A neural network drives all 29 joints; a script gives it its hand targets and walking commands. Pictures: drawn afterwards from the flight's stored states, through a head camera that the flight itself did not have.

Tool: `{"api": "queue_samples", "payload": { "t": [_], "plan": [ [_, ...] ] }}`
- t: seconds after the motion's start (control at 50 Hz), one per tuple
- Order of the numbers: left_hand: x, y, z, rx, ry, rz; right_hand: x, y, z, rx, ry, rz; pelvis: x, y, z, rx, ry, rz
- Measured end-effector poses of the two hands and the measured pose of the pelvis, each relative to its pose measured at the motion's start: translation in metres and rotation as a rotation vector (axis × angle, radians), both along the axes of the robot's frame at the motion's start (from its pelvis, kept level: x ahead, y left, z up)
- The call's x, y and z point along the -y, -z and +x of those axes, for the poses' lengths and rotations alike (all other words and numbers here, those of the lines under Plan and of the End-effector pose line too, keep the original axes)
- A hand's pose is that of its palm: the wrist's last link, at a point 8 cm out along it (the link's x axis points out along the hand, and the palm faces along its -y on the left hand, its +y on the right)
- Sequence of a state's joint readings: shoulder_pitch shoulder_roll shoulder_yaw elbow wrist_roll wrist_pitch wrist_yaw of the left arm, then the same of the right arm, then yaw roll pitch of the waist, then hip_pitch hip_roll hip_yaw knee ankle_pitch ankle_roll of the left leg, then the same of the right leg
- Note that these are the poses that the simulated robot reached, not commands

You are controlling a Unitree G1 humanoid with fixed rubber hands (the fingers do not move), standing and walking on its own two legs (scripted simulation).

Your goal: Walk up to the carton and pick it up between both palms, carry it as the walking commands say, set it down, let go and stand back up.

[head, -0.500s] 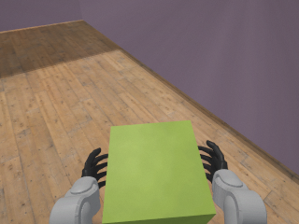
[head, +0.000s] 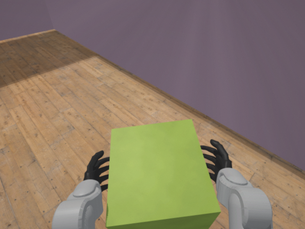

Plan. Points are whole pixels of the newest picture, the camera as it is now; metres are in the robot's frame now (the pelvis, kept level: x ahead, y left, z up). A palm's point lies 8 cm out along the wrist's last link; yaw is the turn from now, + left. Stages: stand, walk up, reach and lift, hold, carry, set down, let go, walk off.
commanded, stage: carry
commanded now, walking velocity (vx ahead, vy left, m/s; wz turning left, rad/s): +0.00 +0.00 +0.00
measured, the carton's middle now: (159, 185) +0.25 +0.00 +0.02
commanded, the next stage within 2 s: none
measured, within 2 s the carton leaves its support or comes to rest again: neither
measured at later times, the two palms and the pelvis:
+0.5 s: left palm (78, 194) +0.20 +0.17 +0.09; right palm (213, 182) +0.22 -0.12 +0.10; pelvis -0.03 +0.02 +0.00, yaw +0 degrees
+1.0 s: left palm (93, 182) +0.24 +0.15 +0.07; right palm (213, 174) +0.25 -0.14 +0.07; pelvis -0.02 +0.01 +0.00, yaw +0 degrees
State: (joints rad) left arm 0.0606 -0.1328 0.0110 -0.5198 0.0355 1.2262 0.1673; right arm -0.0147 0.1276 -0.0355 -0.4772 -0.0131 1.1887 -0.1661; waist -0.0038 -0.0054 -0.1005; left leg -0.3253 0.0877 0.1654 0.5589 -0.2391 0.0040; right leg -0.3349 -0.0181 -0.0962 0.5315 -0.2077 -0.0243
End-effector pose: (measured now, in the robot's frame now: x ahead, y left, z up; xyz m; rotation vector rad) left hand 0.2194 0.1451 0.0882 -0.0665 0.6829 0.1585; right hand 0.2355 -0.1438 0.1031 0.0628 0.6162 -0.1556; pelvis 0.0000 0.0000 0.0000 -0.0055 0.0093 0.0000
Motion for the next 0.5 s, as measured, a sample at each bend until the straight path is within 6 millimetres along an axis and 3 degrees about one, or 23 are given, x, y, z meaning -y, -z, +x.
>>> {"api": "queue_samples", "payload": {
  "t": [0.3,0.5],
  "plan": [
    [-0.019,-0.005,-0.017,0.007,0.003,-0.001,-0.019,-0.003,-0.02,0.007,0.001,-0.005,-0.02,-0.001,-0.02,-0.006,-0.003,0.003],
    [-0.026,-0.002,-0.021,-0.002,-0.008,0.014,-0.026,0.003,-0.02,-0.003,-0.013,0.004,-0.024,0.002,-0.026,-0.014,-0.007,0.008]
  ]
}}
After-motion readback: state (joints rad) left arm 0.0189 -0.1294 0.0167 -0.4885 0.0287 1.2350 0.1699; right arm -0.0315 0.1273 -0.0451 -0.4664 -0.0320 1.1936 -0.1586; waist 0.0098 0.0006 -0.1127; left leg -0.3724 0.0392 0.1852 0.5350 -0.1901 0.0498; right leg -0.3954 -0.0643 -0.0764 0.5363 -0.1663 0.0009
